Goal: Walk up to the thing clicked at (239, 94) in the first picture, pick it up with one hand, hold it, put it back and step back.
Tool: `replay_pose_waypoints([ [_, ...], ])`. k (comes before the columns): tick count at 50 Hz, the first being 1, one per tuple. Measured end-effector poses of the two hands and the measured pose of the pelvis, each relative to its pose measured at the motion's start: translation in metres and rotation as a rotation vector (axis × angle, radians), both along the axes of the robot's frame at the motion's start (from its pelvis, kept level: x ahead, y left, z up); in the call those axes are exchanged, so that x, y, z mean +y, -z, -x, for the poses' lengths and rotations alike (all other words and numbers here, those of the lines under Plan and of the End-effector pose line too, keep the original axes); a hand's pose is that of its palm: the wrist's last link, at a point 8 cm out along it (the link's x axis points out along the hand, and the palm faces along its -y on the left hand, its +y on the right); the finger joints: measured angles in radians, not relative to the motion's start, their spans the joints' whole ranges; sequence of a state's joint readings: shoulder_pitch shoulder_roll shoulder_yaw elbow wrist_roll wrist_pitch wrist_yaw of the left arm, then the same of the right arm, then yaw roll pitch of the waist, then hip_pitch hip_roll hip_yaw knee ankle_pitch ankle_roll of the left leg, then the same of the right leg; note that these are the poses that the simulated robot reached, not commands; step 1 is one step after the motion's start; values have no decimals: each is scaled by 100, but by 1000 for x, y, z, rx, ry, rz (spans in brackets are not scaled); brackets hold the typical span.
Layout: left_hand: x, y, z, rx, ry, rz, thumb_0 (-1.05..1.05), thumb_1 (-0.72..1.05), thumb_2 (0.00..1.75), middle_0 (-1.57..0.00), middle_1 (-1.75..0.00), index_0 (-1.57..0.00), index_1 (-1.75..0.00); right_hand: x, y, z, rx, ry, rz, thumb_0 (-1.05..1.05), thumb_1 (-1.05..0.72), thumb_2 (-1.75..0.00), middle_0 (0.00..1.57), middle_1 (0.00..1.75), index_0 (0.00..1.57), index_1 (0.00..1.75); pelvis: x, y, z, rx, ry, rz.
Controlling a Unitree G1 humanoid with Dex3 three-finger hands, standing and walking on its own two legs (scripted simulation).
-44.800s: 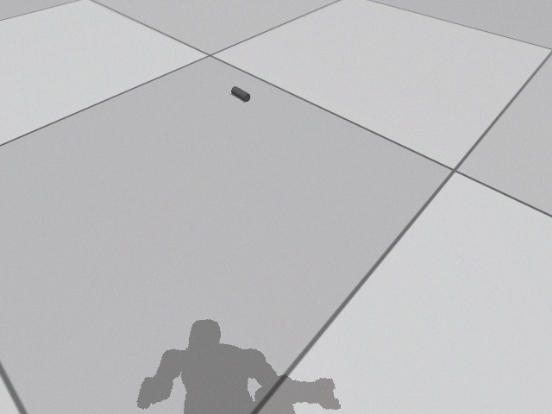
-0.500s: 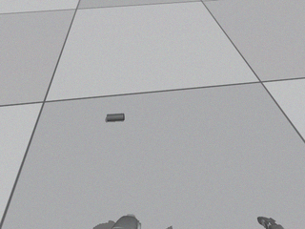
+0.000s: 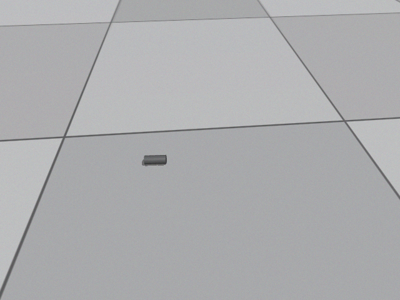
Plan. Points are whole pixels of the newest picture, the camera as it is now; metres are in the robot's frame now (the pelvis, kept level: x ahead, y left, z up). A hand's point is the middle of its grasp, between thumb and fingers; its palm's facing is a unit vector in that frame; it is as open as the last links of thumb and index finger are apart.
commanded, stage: step back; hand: left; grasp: from above
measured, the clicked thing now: (155, 159) +1.05 +0.28 -0.73
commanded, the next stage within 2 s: stand in 0.52 s
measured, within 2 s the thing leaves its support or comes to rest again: neither
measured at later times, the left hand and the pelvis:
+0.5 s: hand out of the picture +0.15 +0.29 -0.14, palm faces +0.02 -0.94 -0.34, open 7.4 cm; pelvis +0.05 +0.03 +0.01, yaw +1 degrees
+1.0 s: hand out of the picture +0.11 +0.27 -0.13, palm faces -0.02 -0.94 -0.34, open 7.4 cm; pelvis +0.04 +0.01 +0.02, yaw +0 degrees
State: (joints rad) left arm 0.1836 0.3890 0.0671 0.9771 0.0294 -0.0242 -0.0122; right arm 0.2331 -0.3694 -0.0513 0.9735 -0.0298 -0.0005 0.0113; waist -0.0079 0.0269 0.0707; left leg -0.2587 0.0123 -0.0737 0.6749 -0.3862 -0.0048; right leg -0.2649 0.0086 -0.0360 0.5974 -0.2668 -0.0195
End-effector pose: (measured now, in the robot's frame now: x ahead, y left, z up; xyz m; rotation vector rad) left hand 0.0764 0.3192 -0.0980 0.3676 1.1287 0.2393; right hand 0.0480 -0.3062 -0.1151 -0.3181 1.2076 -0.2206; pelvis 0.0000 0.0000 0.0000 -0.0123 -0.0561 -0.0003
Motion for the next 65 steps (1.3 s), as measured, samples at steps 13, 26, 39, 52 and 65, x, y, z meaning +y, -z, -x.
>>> replay_pose_waypoints([
  [13, 2, 10, -24, 20, -40, 56, 1, 90, 90, -20, -30, -21, -30, 12, -4, -44, 39, -43, 27, 0, -91, -90, 20, 30, 20, 30, 17, -3, -31, 14, -26, -23],
  [26, 11, 6, -63, 20, -30, 63, 1, 91, 90, -20, -30, -21, -30, 43, -16, -107, -41, -49, -11, 0, -91, -90, 20, 30, 20, 30, 26, -13, -50, 27, -13, -5],
  [39, -1, -3, -57, 53, -15, 73, 1, 91, 90, -20, -30, -20, -30, 42, -24, -118, -82, -52, -38, 0, -91, -90, 20, 30, 20, 30, 23, -22, -49, 14, -7, -13],
  [52, -9, -2, -28, 113, -23, 70, 1, 91, 90, -20, -30, -21, -30, 25, -17, -70, 17, -14, -35, 0, -91, -90, 20, 30, 20, 30, 13, -24, -40, 14, -6, -14],
  [65, -15, -3, -25, 110, -11, 65, 1, 91, 90, -20, -30, -21, -30, 18, -13, -46, 56, 3, -36, 0, -91, -90, 20, 30, 20, 30, 7, -24, -36, 15, -2, -13],
])
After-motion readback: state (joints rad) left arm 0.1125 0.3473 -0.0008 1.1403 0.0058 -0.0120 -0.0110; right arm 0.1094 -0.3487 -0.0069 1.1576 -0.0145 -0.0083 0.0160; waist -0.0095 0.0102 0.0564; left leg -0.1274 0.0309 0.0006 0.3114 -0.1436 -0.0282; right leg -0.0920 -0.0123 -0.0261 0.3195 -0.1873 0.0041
